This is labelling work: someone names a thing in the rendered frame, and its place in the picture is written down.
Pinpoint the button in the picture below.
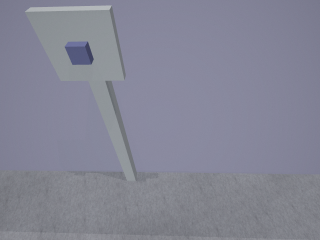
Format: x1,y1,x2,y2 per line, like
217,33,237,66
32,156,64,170
65,41,94,65

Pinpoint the panel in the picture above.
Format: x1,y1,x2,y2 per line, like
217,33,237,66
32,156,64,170
25,5,137,182

